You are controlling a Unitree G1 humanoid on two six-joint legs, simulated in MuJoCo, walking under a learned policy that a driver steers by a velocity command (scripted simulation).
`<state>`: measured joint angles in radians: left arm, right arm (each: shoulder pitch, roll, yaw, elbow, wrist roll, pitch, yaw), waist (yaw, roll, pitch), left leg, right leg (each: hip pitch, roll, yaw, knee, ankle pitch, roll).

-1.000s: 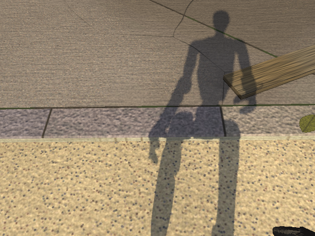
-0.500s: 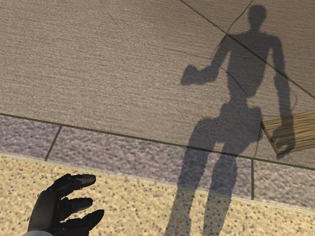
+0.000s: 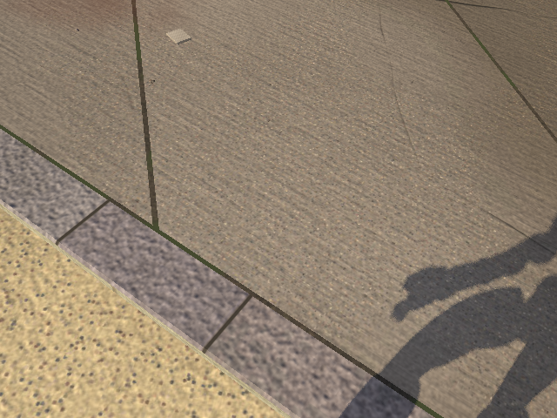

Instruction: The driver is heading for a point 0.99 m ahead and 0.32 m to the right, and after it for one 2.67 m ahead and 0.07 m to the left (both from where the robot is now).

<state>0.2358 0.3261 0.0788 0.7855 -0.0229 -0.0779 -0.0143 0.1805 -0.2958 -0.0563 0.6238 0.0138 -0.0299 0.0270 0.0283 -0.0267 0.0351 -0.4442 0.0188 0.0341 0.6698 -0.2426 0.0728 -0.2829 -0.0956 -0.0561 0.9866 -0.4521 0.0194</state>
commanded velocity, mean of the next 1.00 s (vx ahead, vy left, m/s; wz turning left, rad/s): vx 0.50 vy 0.00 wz -0.30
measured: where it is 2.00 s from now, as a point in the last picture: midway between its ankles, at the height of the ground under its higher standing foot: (402, 248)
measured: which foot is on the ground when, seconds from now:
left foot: down 0.00-0.48, up 0.50-0.84, down 0.86-1.00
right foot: up 0.00-0.40, down 0.42-0.86, up 0.88-1.00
